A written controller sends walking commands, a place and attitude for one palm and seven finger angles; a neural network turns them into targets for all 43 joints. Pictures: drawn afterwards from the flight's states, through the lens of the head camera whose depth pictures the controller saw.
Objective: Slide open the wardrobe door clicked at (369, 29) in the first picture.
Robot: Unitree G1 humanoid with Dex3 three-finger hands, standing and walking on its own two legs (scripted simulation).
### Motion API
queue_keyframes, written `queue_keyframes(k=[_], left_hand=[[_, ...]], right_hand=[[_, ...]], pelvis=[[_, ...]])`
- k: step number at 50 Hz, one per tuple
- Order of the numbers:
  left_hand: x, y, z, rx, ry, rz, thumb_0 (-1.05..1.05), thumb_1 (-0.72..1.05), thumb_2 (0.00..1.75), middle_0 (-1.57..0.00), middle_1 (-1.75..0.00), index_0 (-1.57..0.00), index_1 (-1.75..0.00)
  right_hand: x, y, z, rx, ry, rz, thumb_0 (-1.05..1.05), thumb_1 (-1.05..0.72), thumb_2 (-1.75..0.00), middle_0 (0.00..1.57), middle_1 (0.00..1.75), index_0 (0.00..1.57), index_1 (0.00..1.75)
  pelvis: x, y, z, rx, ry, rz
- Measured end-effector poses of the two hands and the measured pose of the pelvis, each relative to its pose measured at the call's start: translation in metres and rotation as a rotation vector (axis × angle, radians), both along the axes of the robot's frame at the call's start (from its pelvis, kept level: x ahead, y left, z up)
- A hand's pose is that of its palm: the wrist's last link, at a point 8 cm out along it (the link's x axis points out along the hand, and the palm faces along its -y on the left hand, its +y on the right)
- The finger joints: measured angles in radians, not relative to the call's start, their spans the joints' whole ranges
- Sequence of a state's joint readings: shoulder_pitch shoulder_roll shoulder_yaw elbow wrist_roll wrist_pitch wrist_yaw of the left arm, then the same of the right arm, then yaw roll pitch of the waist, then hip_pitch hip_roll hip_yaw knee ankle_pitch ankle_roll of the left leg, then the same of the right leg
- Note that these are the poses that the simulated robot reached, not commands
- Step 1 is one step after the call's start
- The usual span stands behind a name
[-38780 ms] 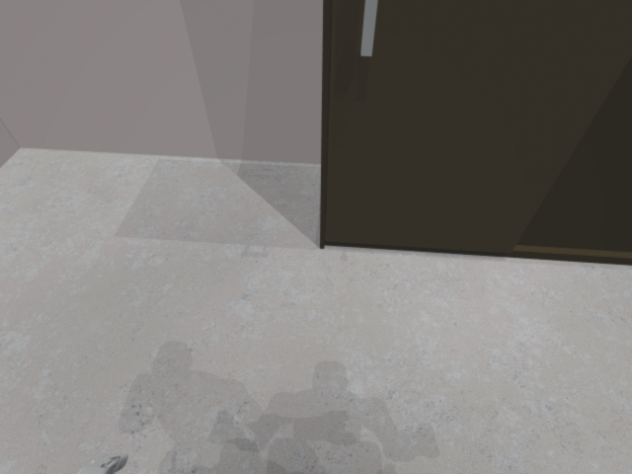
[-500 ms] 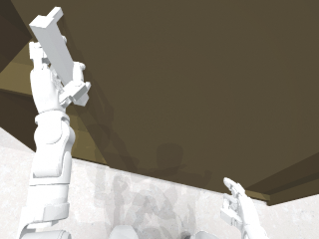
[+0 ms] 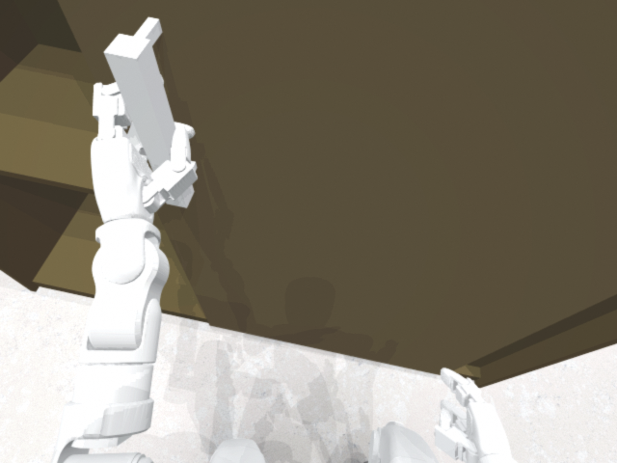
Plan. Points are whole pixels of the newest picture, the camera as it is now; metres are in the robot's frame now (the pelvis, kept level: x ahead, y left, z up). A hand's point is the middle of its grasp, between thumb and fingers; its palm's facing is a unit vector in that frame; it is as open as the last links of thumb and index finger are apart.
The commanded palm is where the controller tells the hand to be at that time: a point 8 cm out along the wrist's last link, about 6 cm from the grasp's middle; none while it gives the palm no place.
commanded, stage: step sideways, sliding the door along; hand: left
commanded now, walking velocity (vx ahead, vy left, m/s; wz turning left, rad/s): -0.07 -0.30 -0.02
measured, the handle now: (167, 125) +0.41 +0.25 +0.15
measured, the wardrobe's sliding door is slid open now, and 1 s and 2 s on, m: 0.60 0.65 0.65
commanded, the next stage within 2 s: stop walking and hold the door there in 0.44 s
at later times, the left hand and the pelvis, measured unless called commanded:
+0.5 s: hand (237, 173) +0.36 +0.16 +0.15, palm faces +0.45 -0.89 -0.01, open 7.5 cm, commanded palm +0.32 +0.13 +0.13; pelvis -0.01 -0.09 -0.01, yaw +1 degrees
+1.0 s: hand (226, 170) +0.36 +0.17 +0.15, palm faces +0.55 -0.80 -0.25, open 7.4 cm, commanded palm +0.32 +0.20 +0.12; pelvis -0.02 -0.14 -0.02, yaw -5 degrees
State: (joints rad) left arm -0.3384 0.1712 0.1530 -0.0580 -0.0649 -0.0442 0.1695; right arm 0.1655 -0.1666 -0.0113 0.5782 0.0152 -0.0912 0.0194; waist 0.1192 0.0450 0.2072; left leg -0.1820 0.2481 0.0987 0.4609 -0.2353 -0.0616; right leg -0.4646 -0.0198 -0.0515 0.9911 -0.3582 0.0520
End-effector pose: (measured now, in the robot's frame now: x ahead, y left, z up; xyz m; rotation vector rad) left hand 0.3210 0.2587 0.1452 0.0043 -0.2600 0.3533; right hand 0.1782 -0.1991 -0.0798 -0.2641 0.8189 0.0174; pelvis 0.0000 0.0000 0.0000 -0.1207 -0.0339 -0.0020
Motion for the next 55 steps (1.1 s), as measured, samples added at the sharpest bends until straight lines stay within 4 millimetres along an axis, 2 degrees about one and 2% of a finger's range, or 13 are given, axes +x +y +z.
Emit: queue_keyframes(k=[7,10,13,17,20,28,33,38,40,43,48,52,55], left_hand=[[0.000,-0.032,0.001,0.039,0.018,0.045,0.00,0.71,0.83,-0.35,-1.39,0.00,-1.23],[0.000,-0.047,0.001,0.073,0.012,0.098,-0.01,0.71,0.84,-0.37,-1.37,0.00,-1.22],[-0.001,-0.061,0.001,0.087,0.026,0.134,-0.02,0.70,0.85,-0.37,-1.36,0.00,-1.20],[-0.001,-0.062,0.002,0.076,0.033,0.156,-0.02,0.70,0.85,-0.35,-1.34,-0.01,-1.20],[-0.001,-0.059,-0.001,0.075,0.002,0.127,-0.02,0.70,0.84,-0.36,-1.35,-0.01,-1.18],[-0.001,-0.059,0.000,0.047,0.014,0.130,-0.01,0.70,0.84,-0.35,-1.37,-0.04,-1.18],[-0.002,-0.049,0.006,0.217,0.078,0.133,-0.09,0.61,0.81,-0.38,-1.38,-0.08,-1.23],[-0.004,-0.051,0.012,0.329,0.148,0.227,-0.14,0.57,0.79,-0.42,-1.36,-0.10,-1.27],[-0.004,-0.054,0.013,0.343,0.167,0.264,-0.15,0.56,0.80,-0.42,-1.35,-0.10,-1.26],[-0.005,-0.056,0.015,0.305,0.201,0.291,-0.14,0.56,0.80,-0.41,-1.31,-0.13,-1.26],[-0.005,-0.055,0.016,0.254,0.209,0.277,-0.12,0.56,0.80,-0.40,-1.31,-0.17,-1.27],[-0.004,-0.052,0.012,0.218,0.160,0.225,-0.10,0.55,0.80,-0.41,-1.34,-0.18,-1.27],[-0.004,-0.051,0.011,0.204,0.145,0.200,-0.10,0.58,0.79,-0.40,-1.36,-0.17,-1.25]], right_hand=[[0.017,-0.025,-0.007,0.074,-0.072,0.036,0.01,-0.90,-0.90,0.20,0.30,0.20,0.30],[0.027,-0.047,-0.022,0.111,-0.105,0.043,0.01,-0.90,-0.90,0.20,0.30,0.20,0.30],[0.031,-0.073,-0.034,0.091,-0.097,-0.005,0.01,-0.90,-0.90,0.20,0.30,0.20,0.30],[0.020,-0.103,-0.035,0.002,-0.040,-0.072,0.01,-0.90,-0.90,0.20,0.30,0.20,0.30],[0.010,-0.119,-0.035,-0.058,-0.009,-0.093,0.01,-0.90,-0.90,0.20,0.30,0.20,0.30],[-0.010,-0.123,-0.011,-0.037,0.067,-0.027,0.01,-0.90,-0.90,0.20,0.30,0.20,0.30],[-0.006,-0.135,-0.004,0.006,0.010,-0.071,0.01,-0.90,-0.90,0.20,0.30,0.20,0.30],[-0.001,-0.170,-0.022,0.063,-0.097,-0.105,0.01,-0.90,-0.90,0.20,0.30,0.20,0.30],[-0.002,-0.191,-0.035,0.049,-0.118,-0.149,0.01,-0.90,-0.90,0.21,0.30,0.21,0.30],[-0.019,-0.219,-0.045,0.014,-0.097,-0.243,0.01,-0.90,-0.90,0.20,0.30,0.20,0.30],[-0.070,-0.247,-0.040,-0.081,-0.032,-0.337,0.01,-0.90,-0.90,0.20,0.30,0.20,0.30],[-0.114,-0.252,-0.033,-0.161,0.011,-0.376,0.01,-0.90,-0.90,0.20,0.30,0.20,0.30],[-0.145,-0.242,-0.027,-0.170,0.048,-0.421,0.01,-0.90,-0.90,0.20,0.30,0.20,0.30]], pelvis=[[-0.002,-0.047,-0.007,0.021,-0.005,-0.002],[-0.001,-0.072,-0.022,0.071,0.003,0.007],[-0.005,-0.079,-0.023,0.077,0.020,0.018],[-0.008,-0.079,-0.017,0.107,0.040,0.032],[-0.006,-0.079,-0.024,0.071,0.038,0.032],[-0.004,-0.103,-0.005,0.011,0.010,0.008],[0.002,-0.127,-0.001,-0.002,0.014,-0.040],[0.009,-0.159,-0.023,0.079,0.009,-0.053],[0.005,-0.160,-0.031,0.080,0.006,-0.062],[-0.002,-0.155,-0.030,0.102,-0.004,-0.072],[-0.013,-0.148,-0.024,0.128,-0.012,-0.073],[-0.021,-0.137,-0.029,0.102,-0.010,-0.074],[-0.028,-0.130,-0.024,0.105,-0.023,-0.100]])
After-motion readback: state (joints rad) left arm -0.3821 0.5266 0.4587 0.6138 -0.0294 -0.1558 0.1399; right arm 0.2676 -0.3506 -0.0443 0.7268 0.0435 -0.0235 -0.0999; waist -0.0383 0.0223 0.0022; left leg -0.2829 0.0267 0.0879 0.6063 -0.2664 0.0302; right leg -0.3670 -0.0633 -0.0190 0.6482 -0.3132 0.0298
